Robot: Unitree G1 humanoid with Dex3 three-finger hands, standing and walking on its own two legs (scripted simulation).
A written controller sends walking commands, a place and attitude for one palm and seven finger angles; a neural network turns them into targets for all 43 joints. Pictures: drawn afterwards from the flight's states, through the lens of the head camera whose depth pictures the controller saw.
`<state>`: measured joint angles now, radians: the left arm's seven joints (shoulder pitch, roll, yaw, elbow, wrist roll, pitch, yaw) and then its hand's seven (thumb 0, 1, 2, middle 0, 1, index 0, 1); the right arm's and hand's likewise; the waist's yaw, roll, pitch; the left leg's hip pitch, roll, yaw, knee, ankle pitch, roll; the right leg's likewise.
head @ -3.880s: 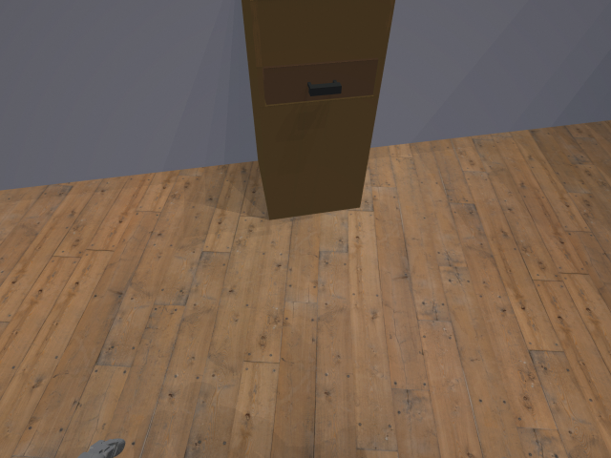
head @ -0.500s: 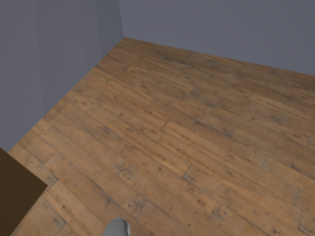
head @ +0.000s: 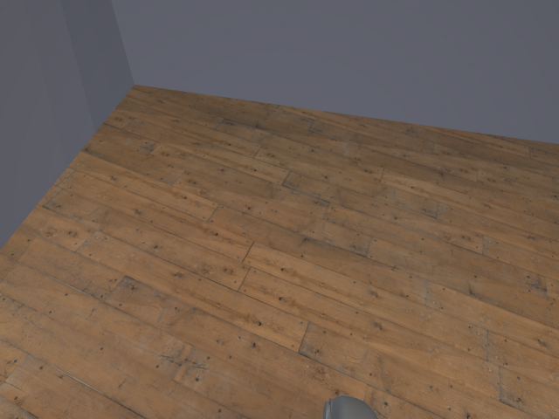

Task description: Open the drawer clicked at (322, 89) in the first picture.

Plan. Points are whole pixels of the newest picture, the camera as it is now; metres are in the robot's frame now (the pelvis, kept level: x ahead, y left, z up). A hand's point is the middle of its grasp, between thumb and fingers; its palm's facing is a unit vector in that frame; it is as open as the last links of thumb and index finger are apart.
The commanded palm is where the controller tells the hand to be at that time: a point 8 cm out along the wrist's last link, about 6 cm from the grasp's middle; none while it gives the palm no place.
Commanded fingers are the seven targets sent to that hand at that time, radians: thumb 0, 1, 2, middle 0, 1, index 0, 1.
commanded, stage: walk to a spot facing it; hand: left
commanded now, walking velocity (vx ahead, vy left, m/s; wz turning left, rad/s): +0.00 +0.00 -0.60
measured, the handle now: out of the picture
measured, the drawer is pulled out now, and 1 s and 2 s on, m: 0.00 0.00 0.00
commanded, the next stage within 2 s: turn to face it in 0.12 s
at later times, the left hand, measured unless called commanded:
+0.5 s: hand (217, 389) +0.19 +0.11 -0.17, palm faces -0.11 -0.98 -0.17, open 7.4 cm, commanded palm none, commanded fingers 0.00 0.90 0.90 -0.20 -0.30 -0.20 -0.30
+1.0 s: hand out of the picture +0.09 +0.18 -0.16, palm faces +0.23 -0.93 -0.30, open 7.4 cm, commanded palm none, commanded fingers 0.00 0.90 0.90 -0.20 -0.30 -0.20 -0.30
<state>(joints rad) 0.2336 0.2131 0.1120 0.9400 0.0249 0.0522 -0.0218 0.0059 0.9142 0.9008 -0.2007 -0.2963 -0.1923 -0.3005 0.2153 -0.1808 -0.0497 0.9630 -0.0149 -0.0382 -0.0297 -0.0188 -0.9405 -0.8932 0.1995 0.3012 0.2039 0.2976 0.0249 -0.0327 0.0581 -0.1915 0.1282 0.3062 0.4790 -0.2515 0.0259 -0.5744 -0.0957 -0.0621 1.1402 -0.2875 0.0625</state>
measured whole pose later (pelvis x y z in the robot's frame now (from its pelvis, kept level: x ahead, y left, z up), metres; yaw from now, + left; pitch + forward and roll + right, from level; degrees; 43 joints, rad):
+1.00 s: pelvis +0.03 -0.06 -0.01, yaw +11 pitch +1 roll +0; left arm 0.15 0.22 0.09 0.92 0.00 0.04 0.03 0.01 0.91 0.90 -0.20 -0.30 -0.19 -0.30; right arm 0.23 -0.24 -0.08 0.95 -0.02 0.05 0.00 0.01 -0.90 -0.89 0.20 0.30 0.20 0.30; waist -0.04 0.04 0.05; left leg -0.37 -0.04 -0.09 0.49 -0.14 0.00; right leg -0.30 -0.02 -0.01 0.65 -0.38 0.07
